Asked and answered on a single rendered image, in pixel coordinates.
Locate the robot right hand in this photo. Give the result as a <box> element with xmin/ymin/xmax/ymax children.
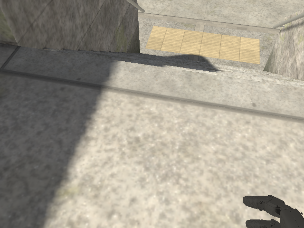
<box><xmin>242</xmin><ymin>195</ymin><xmax>304</xmax><ymax>228</ymax></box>

